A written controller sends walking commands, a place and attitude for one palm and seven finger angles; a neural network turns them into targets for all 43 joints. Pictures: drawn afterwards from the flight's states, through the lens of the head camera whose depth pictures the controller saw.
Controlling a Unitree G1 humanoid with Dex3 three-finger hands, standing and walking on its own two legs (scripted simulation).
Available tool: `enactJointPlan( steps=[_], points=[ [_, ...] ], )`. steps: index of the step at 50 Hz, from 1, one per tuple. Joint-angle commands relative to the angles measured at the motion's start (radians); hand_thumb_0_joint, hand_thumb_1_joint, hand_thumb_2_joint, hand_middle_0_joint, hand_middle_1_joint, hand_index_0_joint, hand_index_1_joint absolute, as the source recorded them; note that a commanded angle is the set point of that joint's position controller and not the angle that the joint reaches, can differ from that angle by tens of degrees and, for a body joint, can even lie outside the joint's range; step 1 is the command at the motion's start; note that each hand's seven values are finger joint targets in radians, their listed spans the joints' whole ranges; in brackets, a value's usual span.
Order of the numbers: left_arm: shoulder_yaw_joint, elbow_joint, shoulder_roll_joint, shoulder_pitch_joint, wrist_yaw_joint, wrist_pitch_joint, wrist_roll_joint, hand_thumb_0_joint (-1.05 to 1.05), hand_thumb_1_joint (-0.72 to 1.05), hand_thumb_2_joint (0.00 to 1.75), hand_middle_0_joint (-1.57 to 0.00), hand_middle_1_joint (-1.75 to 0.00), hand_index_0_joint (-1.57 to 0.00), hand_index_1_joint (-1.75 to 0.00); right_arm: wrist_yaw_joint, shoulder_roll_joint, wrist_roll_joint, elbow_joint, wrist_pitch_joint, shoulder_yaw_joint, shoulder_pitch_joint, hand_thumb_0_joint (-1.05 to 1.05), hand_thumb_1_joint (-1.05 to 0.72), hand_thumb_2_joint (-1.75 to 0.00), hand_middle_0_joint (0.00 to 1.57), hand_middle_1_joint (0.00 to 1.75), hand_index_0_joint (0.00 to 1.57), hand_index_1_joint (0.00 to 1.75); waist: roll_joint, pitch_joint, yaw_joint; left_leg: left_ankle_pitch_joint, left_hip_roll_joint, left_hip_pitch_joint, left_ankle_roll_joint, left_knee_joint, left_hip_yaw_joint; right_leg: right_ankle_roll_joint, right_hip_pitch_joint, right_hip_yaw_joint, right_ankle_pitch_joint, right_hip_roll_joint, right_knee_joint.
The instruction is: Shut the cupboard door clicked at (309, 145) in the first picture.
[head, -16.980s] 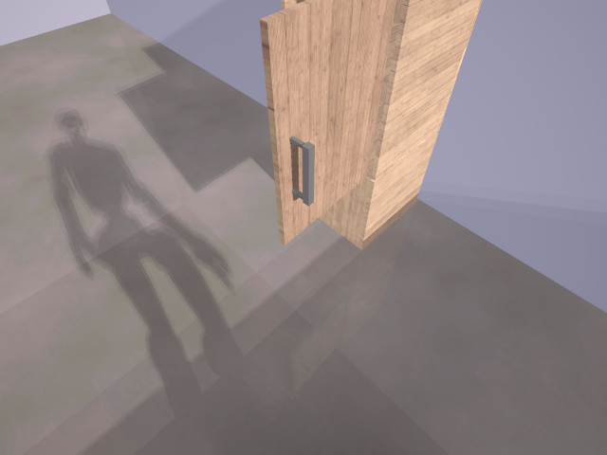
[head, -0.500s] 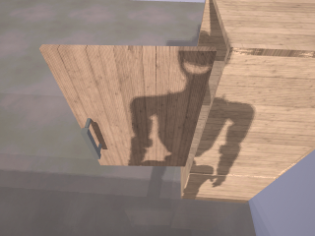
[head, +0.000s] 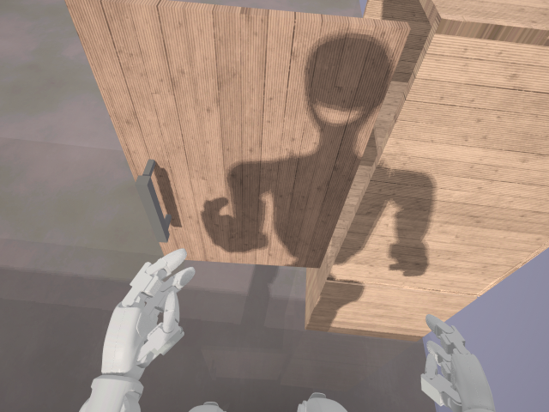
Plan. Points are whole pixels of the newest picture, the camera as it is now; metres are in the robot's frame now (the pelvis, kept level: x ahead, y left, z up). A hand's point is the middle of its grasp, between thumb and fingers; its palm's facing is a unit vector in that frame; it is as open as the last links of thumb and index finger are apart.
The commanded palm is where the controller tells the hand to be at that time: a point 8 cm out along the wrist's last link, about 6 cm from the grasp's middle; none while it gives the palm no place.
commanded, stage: raise the hand and make a fist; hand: left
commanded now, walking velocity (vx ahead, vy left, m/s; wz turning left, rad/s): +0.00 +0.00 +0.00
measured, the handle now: (157, 203) +0.46 +0.23 -0.02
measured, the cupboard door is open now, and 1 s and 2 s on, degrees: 93 93 93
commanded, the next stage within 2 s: bring the fist close to the handle in 1.58 s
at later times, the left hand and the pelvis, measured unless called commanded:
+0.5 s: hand (147, 369) +0.19 +0.18 -0.03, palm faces +0.01 -1.00 +0.00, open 4.2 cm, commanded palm +0.16 +0.24 -0.01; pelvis -0.03 +0.01 -0.06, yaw +0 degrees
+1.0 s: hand (116, 358) +0.19 +0.22 -0.01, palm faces +0.04 -1.00 -0.04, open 3.1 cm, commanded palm +0.17 +0.26 -0.01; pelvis -0.01 +0.02 -0.06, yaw +2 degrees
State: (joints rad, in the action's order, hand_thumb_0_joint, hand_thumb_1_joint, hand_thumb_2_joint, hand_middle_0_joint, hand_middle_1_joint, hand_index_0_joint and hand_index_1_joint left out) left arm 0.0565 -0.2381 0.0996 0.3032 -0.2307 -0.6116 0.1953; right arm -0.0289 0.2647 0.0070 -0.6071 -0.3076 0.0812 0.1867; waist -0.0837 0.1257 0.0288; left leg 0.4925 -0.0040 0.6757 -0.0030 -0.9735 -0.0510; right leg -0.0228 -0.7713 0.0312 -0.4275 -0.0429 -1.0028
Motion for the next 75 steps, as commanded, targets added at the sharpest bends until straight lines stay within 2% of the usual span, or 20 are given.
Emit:
enactJointPlan(
  steps=[1,5,7,12,15,18,21,24,27,31,36,39,41,46,48,56,61,64,71,75],
  points=[
    [0.14,0.212,0.21,0.217,-0.021,-0.065,-0.016,0.0,0.9,0.9,-0.51,-0.64,-0.51,-0.64,-0.019,0.089,0.003,0.241,0.021,0.025,-0.1,0.0,-0.9,-0.9,0.2,0.3,0.2,0.3,0.23,0.151,-0.146,-0.198,-0.056,0.195,0.008,-0.029,0.0,-0.038,0.084,-0.034,0.173,0.004,-0.056],
    [0.096,0.625,0.203,-0.006,0.05,-0.108,0.026,0.0,0.9,0.9,-0.58,-0.72,-0.58,-0.72,0.003,0.084,0.007,0.282,0.027,0.011,-0.062,0.0,-0.9,-0.9,0.2,0.3,0.2,0.3,0.314,0.312,-0.057,-0.189,-0.029,0.141,-0.017,-0.126,0.051,-0.027,-0.038,-0.026,0.121,0.03,-0.102],
    [0.04,0.754,0.18,-0.088,0.045,-0.146,0.044,0.0,0.9,0.9,-0.62,-0.76,-0.62,-0.76,0.026,0.095,0.011,0.261,0.02,0.006,-0.037,0.0,-0.9,-0.9,0.2,0.3,0.2,0.3,0.225,0.362,0.004,-0.177,-0.014,0.143,-0.027,-0.186,0.081,-0.018,-0.096,-0.032,0.094,0.042,-0.113],
    [-0.094,0.563,0.121,-0.055,-0.077,-0.038,0.06,0.0,0.9,0.9,-0.71,-0.86,-0.71,-0.86,0.069,0.127,-0.01,0.233,0.014,-0.017,-0.005,0.0,-0.9,-0.9,0.2,0.3,0.2,0.3,0.08,0.214,0.081,-0.002,0.0,0.308,-0.034,-0.247,0.115,-0.004,-0.183,-0.031,-0.1,0.05,-0.079],
    [-0.009,0.402,0.192,0.117,-0.118,0.187,0.036,0.0,0.9,0.9,-0.77,-0.92,-0.77,-0.92,0.084,0.125,-0.047,0.274,0.049,-0.016,-0.012,0.0,-0.9,-0.9,0.2,0.3,0.2,0.3,-0.047,0.226,0.013,0.073,-0.006,0.394,-0.032,-0.206,0.097,0.011,-0.096,-0.065,-0.239,0.03,-0.014],
    [0.127,0.472,0.269,0.175,-0.086,0.366,0.053,0.0,0.9,0.9,-0.82,-0.98,-0.82,-0.98,0.084,0.099,-0.061,0.339,0.093,-0.022,-0.063,0.0,-0.9,-0.9,0.2,0.3,0.2,0.3,0.007,0.331,-0.086,0.008,-0.029,0.364,-0.023,-0.145,0.074,0.011,0.047,-0.072,-0.181,0.017,-0.013],
    [0.241,0.604,0.27,0.181,0.038,0.35,0.107,0.0,0.9,0.9,-0.88,-1.04,-0.88,-1.04,0.089,0.056,-0.047,0.343,0.105,-0.031,-0.086,0.0,-0.9,-0.9,0.2,0.3,0.2,0.3,0.018,0.388,-0.137,-0.1,-0.025,0.327,-0.016,-0.139,0.074,0.005,0.125,-0.045,-0.053,0.031,-0.052],
    [0.204,0.666,0.221,0.153,0.119,0.199,0.105,0.0,0.9,0.9,-0.93,-1.1,-0.93,-1.1,0.084,0.041,-0.028,0.295,0.077,-0.033,-0.033,0.0,-0.9,-0.9,0.2,0.3,0.2,0.3,0.086,0.345,-0.107,-0.166,-0.012,0.286,-0.007,-0.13,0.087,-0.006,0.057,-0.004,0.073,0.04,-0.1],
    [0.081,0.6,0.178,0.1,0.097,0.067,0.054,0.0,0.9,0.9,-0.99,-1.16,-0.99,-1.16,0.072,0.067,-0.009,0.258,0.057,-0.033,-0.016,0.0,-0.9,-0.9,0.2,0.3,0.2,0.3,0.098,0.239,-0.024,-0.094,-0.007,0.315,-0.009,-0.157,0.103,-0.008,-0.109,0.018,-0.023,0.042,-0.117],
    [-0.048,0.434,0.118,0.12,-0.035,0.064,0.052,0.0,0.9,0.9,-1.06,-1.24,-1.06,-1.24,0.081,0.115,-0.031,0.263,0.035,-0.026,0.003,0.0,-0.9,-0.9,0.2,0.3,0.2,0.3,0.059,0.098,0.037,0.112,-0.013,0.379,-0.017,-0.146,0.122,-0.01,-0.207,-0.006,-0.228,0.031,-0.058],
    [0.19,0.537,0.341,0.127,-0.057,0.14,0.081,0.0,0.9,0.9,-1.15,-1.34,-1.15,-1.34,0.098,0.125,-0.039,0.302,0.043,-0.013,0.004,0.0,-0.9,-0.9,0.2,0.3,0.2,0.3,0.132,0.287,-0.063,0.029,-0.019,0.327,-0.017,-0.117,0.106,-0.017,-0.08,-0.017,-0.159,0.034,-0.079],
    [0.229,0.65,0.296,0.146,0.011,0.117,0.123,0.0,0.9,0.9,-1.21,-1.4,-1.21,-1.4,0.093,0.093,-0.026,0.316,0.062,-0.019,0.003,0.0,-0.9,-0.9,0.2,0.3,0.2,0.3,0.186,0.359,-0.094,-0.124,-0.018,0.237,-0.006,-0.101,0.105,-0.02,-0.026,0.025,0.015,0.045,-0.127],
    [0.224,0.647,0.265,0.163,0.049,0.101,0.129,0.0,0.9,0.9,-1.24,-1.44,-1.24,-1.44,0.085,0.086,-0.018,0.307,0.074,-0.021,0.011,0.0,-0.9,-0.9,0.2,0.3,0.2,0.3,0.185,0.363,-0.088,-0.208,-0.015,0.219,0.001,-0.114,0.11,-0.02,-0.03,0.043,0.091,0.057,-0.148],
    [0.032,0.453,0.141,0.161,-0.008,0.15,0.063,0.0,0.9,0.9,-1.3,-1.5,-1.3,-1.5,0.069,0.113,-0.02,0.292,0.101,-0.024,0.028,0.0,-0.9,-0.9,0.2,0.3,0.2,0.3,0.107,0.193,0.017,-0.12,-0.003,0.271,-0.002,-0.13,0.126,-0.009,-0.142,0.057,0.037,0.059,-0.118],
    [0.028,0.429,0.18,0.119,-0.054,0.182,0.049,0.0,0.9,0.9,-1.3,-1.5,-1.3,-1.5,0.074,0.131,-0.027,0.302,0.1,-0.022,0.034,0.0,-0.9,-0.9,0.2,0.3,0.2,0.3,0.076,0.183,0.027,-0.065,-0.002,0.294,-0.008,-0.135,0.126,-0.006,-0.149,0.045,0.003,0.055,-0.1],
    [0.274,0.613,0.334,0.059,-0.043,0.123,0.139,0.0,0.9,0.9,-1.3,-1.5,-1.3,-1.5,0.088,0.1,-0.013,0.309,0.09,-0.033,0.018,0.0,-0.9,-0.9,0.2,0.3,0.2,0.3,0.191,0.394,-0.081,-0.287,-0.012,0.214,0.012,-0.157,0.112,-0.024,-0.026,0.037,0.179,0.059,-0.17],
    [0.14,0.473,0.198,0.145,-0.058,0.154,0.119,0.0,0.9,0.9,-1.3,-1.5,-1.3,-1.5,0.069,0.107,-0.02,0.292,0.103,-0.027,0.024,0.0,-0.9,-0.9,0.2,0.3,0.2,0.3,0.143,0.315,-0.026,-0.271,-0.005,0.24,0.008,-0.162,0.112,-0.013,-0.081,0.053,0.158,0.059,-0.155],
    [0.109,0.428,0.216,0.133,-0.098,0.212,0.1,0.0,0.9,0.9,-1.3,-1.5,-1.3,-1.5,0.071,0.129,-0.033,0.303,0.109,-0.021,0.031,0.0,-0.9,-0.9,0.2,0.3,0.2,0.3,0.108,0.272,-0.009,-0.174,-0.006,0.277,0.002,-0.144,0.114,-0.008,-0.088,0.042,0.095,0.054,-0.122],
    [0.261,0.589,0.331,0.059,-0.048,0.13,0.143,0.0,0.9,0.9,-1.3,-1.5,-1.3,-1.5,0.088,0.108,-0.02,0.31,0.094,-0.024,0.018,0.0,-0.9,-0.9,0.2,0.3,0.2,0.3,0.14,0.355,-0.064,-0.214,-0.013,0.274,0.002,-0.159,0.102,-0.019,-0.018,0.019,0.124,0.055,-0.144],
    [0.184,0.502,0.236,0.116,-0.025,0.104,0.13,0.0,0.9,0.9,-1.3,-1.5,-1.3,-1.5,0.076,0.104,-0.018,0.295,0.102,-0.027,0.022,0.0,-0.9,-0.9,0.2,0.3,0.2,0.3,0.141,0.287,-0.037,-0.156,-0.012,0.286,0.004,-0.155,0.098,-0.013,-0.075,0.03,0.064,0.053,-0.134]
  ],
)
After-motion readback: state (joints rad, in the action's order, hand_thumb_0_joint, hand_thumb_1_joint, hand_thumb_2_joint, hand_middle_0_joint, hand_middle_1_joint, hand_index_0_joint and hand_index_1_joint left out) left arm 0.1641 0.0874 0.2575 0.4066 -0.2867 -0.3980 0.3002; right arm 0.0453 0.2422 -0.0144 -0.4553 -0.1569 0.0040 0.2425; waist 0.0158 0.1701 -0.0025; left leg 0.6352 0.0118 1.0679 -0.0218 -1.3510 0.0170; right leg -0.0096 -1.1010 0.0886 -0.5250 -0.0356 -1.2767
